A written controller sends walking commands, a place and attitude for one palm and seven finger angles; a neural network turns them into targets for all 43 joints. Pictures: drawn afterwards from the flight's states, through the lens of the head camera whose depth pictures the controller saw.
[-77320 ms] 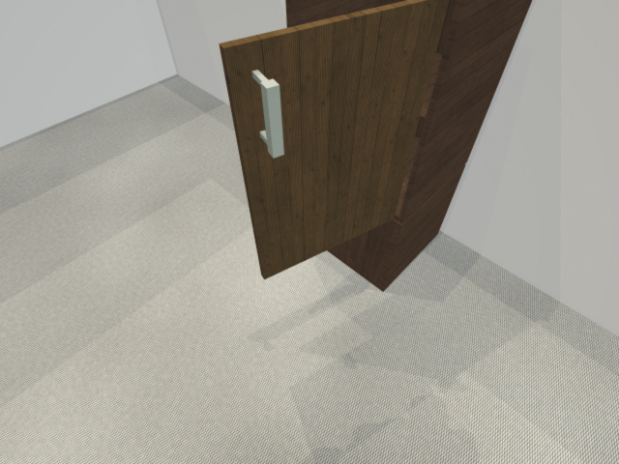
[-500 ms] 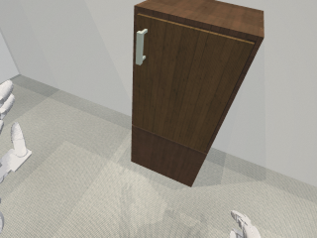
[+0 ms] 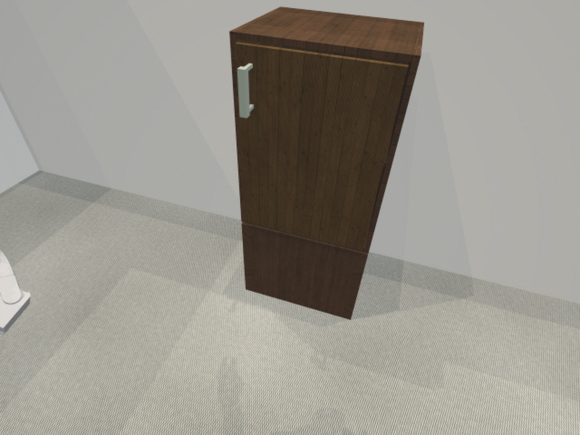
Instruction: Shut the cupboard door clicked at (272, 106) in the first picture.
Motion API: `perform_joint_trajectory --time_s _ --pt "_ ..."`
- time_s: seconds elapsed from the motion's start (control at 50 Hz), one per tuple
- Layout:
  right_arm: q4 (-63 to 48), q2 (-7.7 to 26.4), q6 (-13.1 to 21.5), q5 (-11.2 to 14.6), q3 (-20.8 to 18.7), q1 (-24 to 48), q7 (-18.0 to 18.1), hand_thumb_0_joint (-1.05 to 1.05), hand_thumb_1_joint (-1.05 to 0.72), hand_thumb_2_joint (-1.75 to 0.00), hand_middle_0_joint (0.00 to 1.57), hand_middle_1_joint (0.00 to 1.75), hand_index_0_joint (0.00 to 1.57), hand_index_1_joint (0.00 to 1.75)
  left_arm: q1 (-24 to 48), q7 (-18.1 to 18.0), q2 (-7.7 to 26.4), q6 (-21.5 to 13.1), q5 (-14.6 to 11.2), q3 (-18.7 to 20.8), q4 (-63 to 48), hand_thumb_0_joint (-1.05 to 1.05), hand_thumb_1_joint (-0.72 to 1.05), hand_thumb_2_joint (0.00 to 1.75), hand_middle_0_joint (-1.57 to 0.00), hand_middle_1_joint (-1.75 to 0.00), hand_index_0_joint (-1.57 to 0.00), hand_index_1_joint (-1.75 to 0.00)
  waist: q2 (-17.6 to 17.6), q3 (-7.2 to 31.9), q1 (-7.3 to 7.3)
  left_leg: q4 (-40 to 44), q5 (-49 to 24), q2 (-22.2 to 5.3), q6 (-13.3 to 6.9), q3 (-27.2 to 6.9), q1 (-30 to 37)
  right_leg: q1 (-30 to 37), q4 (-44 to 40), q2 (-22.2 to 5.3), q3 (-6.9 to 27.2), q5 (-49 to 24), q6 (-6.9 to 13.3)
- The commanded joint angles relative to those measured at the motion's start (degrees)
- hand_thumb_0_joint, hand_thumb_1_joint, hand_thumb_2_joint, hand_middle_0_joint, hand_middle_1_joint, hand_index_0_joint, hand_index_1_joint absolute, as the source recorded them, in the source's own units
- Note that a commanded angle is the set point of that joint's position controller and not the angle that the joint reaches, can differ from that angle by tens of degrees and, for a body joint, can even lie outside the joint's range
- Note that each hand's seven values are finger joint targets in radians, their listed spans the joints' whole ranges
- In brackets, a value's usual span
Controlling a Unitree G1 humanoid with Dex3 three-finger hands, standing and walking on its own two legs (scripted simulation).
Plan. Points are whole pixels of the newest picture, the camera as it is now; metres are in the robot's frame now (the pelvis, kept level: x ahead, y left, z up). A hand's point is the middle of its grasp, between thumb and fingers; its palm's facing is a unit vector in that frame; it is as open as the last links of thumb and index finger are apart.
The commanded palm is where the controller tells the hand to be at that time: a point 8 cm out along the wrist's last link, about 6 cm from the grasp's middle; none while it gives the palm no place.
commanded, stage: stop stepping back and stand still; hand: left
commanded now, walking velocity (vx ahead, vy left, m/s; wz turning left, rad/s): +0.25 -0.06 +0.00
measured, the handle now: (247, 90) +0.90 +0.19 +0.14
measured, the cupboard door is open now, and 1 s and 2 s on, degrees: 0 0 0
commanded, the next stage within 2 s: let the arm hang, fingers relaxed in 0.30 s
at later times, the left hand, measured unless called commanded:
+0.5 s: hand (77, 356) +0.20 +0.30 +0.04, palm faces +0.28 -0.81 -0.51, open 7.4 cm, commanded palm none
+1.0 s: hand out of the picture +0.00 +0.25 -0.17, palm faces +0.07 -0.97 -0.23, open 7.2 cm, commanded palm none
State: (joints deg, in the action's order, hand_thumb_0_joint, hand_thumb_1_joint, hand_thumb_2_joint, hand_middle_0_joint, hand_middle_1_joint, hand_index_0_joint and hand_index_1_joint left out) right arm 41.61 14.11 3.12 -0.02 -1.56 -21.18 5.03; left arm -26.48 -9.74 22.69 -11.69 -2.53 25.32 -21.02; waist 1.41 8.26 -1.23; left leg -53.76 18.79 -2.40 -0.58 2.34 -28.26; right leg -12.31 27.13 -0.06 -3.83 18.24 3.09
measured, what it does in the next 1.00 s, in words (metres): steps on the spot: left foot, then right foot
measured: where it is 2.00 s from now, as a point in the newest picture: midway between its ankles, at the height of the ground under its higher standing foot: outside the picture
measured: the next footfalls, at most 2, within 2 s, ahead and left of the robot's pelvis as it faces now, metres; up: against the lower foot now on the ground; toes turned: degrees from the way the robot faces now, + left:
left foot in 0.10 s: +0.05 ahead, +0.17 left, +0.00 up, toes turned +5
right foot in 0.40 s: +0.05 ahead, -0.07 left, +0.00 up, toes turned -3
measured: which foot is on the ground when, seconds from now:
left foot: up 0.00-0.08, down 0.10-1.00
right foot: down 0.00-0.12, up 0.14-0.38, down 0.40-1.00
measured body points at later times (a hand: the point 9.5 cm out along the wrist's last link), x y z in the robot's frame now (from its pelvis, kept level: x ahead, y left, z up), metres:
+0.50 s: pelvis +0.00 +0.03 -0.02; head -0.01 -0.01 +0.43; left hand +0.18 +0.34 +0.07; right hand +0.15 -0.20 -0.15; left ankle -0.01 +0.15 -0.73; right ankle +0.02 -0.06 -0.74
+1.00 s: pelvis +0.01 +0.05 +0.00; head +0.00 +0.05 +0.45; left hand +0.00 +0.30 -0.15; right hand +0.02 -0.17 -0.16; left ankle +0.01 +0.16 -0.74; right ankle +0.01 -0.06 -0.74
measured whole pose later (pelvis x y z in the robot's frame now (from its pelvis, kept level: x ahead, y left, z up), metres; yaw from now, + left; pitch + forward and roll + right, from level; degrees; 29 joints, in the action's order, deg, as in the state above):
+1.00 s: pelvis +0.01 +0.05 +0.00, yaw +2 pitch -3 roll -1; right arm 60.4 9.2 -0.9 -1.3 0.2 -17.7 1.6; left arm -17.4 -0.9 10.8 0.7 0.6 1.1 62.8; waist -1.7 -1.3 0.7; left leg -25.3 13.8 -1.2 -0.6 2.8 -8.9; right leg -7.6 23.0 -1.5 -5.4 12.7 -0.1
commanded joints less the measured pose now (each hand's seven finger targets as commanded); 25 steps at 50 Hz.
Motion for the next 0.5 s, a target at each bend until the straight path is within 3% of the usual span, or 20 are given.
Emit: perform_joint_trajectory --time_s 0.0,0.04,0.06,0.08,0.1,0.12,0.14,0.16,0.18,0.22,0.26,0.32,0.36,0.38,0.4,0.42,0.44,0.48 --pt "-11.4 4.9 5.7 -0.1 -1.2 12.5 1.5 0.0 -0.9 -0.9 0.2 0.3 0.2 0.3 11.4 -1.0 8.9 -1.9 1.7 -1.7 -8.8 0.0 0.9 0.9 -0.2 -0.3 -0.2 -0.3 8.8 -11.0 0.92 16.1 5.0 0.8 -1.7 4.0 5.0 -5.9 -14.0 -13.8 15.7 21.8 5.8" --pt "-12.1 4.6 6.1 -0.5 -1.2 11.3 1.5 0.0 -0.9 -0.9 0.2 0.3 0.2 0.3 7.1 -1.4 9.5 -2.0 1.4 -0.1 -12.8 0.0 0.9 0.9 -0.2 -0.3 -0.2 -0.3 7.3 -7.7 1.63 25.8 5.2 2.5 -2.0 4.9 13.9 -6.4 -9.2 -9.5 11.8 22.2 4.2" --pt "-12.7 5.6 6.4 -0.1 -1.7 10.3 1.7 0.0 -0.9 -0.9 0.2 0.3 0.2 0.3 4.5 -1.4 11.0 -2.4 0.7 1.8 -15.7 0.0 0.9 0.9 -0.2 -0.3 -0.2 -0.3 2.1 -5.5 2.32 31.3 7.0 0.6 -2.8 1.2 19.9 -8.6 -1.5 -6.8 8.9 19.3 2.3" --pt "-13.7 6.8 6.2 -0.3 -1.8 10.7 1.4 0.0 -0.9 -0.9 0.2 0.3 0.2 0.3 3.9 -1.3 10.9 -3.2 0.5 2.3 -20.5 0.0 0.9 0.9 -0.2 -0.3 -0.2 -0.3 -9.0 -5.3 2.8 37.3 10.7 -7.5 -6.1 -13.1 24.3 -15.1 10.5 -1.3 4.4 15.0 -0.7" --pt "-14.7 6.7 6.0 -0.1 -1.6 11.5 0.9 0.0 -0.9 -0.9 0.2 0.3 0.2 0.3 5.0 -1.6 13.1 -4.1 1.1 4.3 -24.5 0.0 0.9 0.9 -0.2 -0.3 -0.2 -0.3 -17.5 -6.8 2.63 41.1 10.0 -16.5 -9.4 -27.3 24.6 -21.6 20.5 2.2 -0.5 12.8 -2.6" --pt "-14.1 5.3 6.0 -0.5 -1.4 11.7 0.7 0.0 -0.9 -0.9 0.2 0.3 0.2 0.3 4.2 -1.4 15.8 -4.7 1.7 7.0 -24.9 0.0 0.9 0.9 -0.2 -0.3 -0.2 -0.3 -13.9 -8.4 2.87 43.5 8.4 -18.0 -11.0 -27.7 20.4 -21.8 27.4 0.8 2.0 10.1 -2.7" --pt "-13.3 4.5 6.1 -0.6 -1.0 12.9 0.5 0.0 -0.9 -0.9 0.2 0.3 0.2 0.3 3.1 -1.0 17.3 -4.5 1.4 8.9 -24.6 0.0 0.9 0.9 -0.2 -0.3 -0.2 -0.3 -13.8 -9.0 2.47 44.5 11.8 -17.9 -11.1 -26.1 15.8 -20.2 29.9 -1.1 3.9 8.0 -2.7" --pt "-13.0 4.3 6.3 -0.6 -1.2 12.2 0.2 0.0 -0.9 -0.9 0.2 0.3 0.2 0.3 3.8 -0.9 19.8 -5.1 1.6 11.2 -27.6 0.0 0.9 0.9 -0.2 -0.3 -0.2 -0.3 -13.5 -8.5 2.02 43.6 11.3 -16.6 -10.7 -23.7 14.8 -18.7 29.6 -0.9 3.6 6.1 -2.8" --pt "-12.6 3.7 6.3 -0.7 -0.8 12.8 -0.2 0.0 -0.9 -0.9 0.2 0.3 0.2 0.3 1.0 -0.8 16.0 -4.7 1.3 9.1 -25.8 0.0 0.9 0.9 -0.2 -0.3 -0.2 -0.3 -14.5 -9.8 2.21 42.5 7.3 -15.6 -10.3 -19.1 13.7 -17.7 27.0 -1.4 3.3 4.7 -3.0" --pt "-11.6 3.6 6.3 -0.5 -0.5 12.5 -0.7 0.0 -0.9 -0.9 0.2 0.3 0.2 0.3 -0.7 -1.0 13.4 -4.1 1.3 7.6 -23.1 0.0 0.9 0.9 -0.2 -0.3 -0.2 -0.3 -17.5 -10.5 2.02 40.8 4.1 -12.6 -8.1 -10.6 10.8 -11.7 19.8 -0.3 0.5 2.8 -3.3" --pt "-11.3 3.8 6.2 -0.3 -0.3 11.5 -0.7 0.0 -0.9 -0.9 0.2 0.3 0.2 0.3 -2.4 -0.8 12.2 -3.3 0.9 7.0 -18.5 0.0 0.9 0.9 -0.2 -0.3 -0.2 -0.3 -18.3 -10.7 2.17 39.5 3.8 -11.2 -6.6 -6.9 9.5 -7.5 13.2 1.3 -1.8 1.7 -3.5" --pt "-11.8 4.5 5.1 0.1 -0.5 10.9 -0.6 0.0 -0.9 -0.9 0.2 0.3 0.2 0.3 -1.5 -0.5 9.5 -1.8 0.7 4.6 -12.2 0.0 0.9 0.9 -0.2 -0.3 -0.2 -0.3 -12.5 -9.0 1.91 33.9 3.4 -9.8 -5.0 -4.3 6.6 2.3 1.8 2.9 -3.5 -2.6 -4.0" --pt "-11.9 4.2 4.8 0.5 -0.4 11.2 -0.7 0.0 -0.9 -0.9 0.2 0.3 0.2 0.3 -0.7 -0.3 9.3 -1.0 0.9 3.7 -9.4 0.0 0.9 0.9 -0.2 -0.3 -0.2 -0.3 -6.4 -8.0 2.05 28.6 3.1 -7.1 -3.4 -2.1 5.9 5.8 -3.7 0.7 1.2 -3.1 -3.0" --pt "-3.4 7.9 5.4 0.1 -2.1 11.4 -5.6 0.0 -0.9 -0.9 0.2 0.3 0.2 0.3 -5.1 8.4 -2.9 7.3 5.4 -17.3 26.6 0.0 0.9 0.9 -0.2 -0.3 -0.2 -0.3 0.3 -6.1 1.49 12.8 -10.4 -2.9 0.4 1.3 1.0 4.9 3.1 -11.9 7.5 -27.8 0.9" --pt "-4.6 2.7 2.6 0.5 -1.5 9.2 -5.7 0.0 -0.9 -0.9 0.2 0.3 0.2 0.3 -4.2 9.4 -3.2 10.7 5.3 -18.1 28.2 0.0 0.9 0.9 -0.2 -0.3 -0.2 -0.3 4.0 -2.2 2.22 12.0 -3.0 -1.3 1.6 -0.3 2.6 3.7 3.0 -15.9 14.1 -37.5 4.6" --pt "-4.4 2.9 1.2 0.2 -1.1 8.1 -5.3 0.0 -0.9 -0.9 0.2 0.3 0.2 0.3 -1.5 9.9 -2.7 11.5 5.0 -18.5 28.9 0.0 0.9 0.9 -0.2 -0.3 -0.2 -0.3 7.6 -2.7 3.21 11.6 6.6 -0.5 2.0 -0.8 4.7 -0.1 1.5 -17.4 14.4 -33.0 6.3" --pt "-3.6 3.2 -0.1 -0.8 -1.1 8.1 -5.0 0.0 -0.9 -0.9 0.2 0.3 0.2 0.3 0.9 9.8 -3.5 11.2 4.9 -18.7 30.9 0.0 0.9 0.9 -0.2 -0.3 -0.2 -0.3 13.1 -4.1 2.37 9.2 10.8 0.1 1.7 -0.7 3.9 -2.8 0.4 -17.0 14.0 -28.8 7.1" --pt "-4.7 3.3 -1.8 -1.5 -0.8 9.5 -5.1 0.0 -0.9 -0.9 0.2 0.3 0.2 0.3 3.7 9.4 -2.7 11.0 5.1 -18.8 36.7 0.0 0.9 0.9 -0.2 -0.3 -0.2 -0.3 21.0 -7.1 1.37 8.8 13.0 1.5 1.0 -0.9 0.2 1.9 0.8 -16.3 12.0 -36.9 7.7"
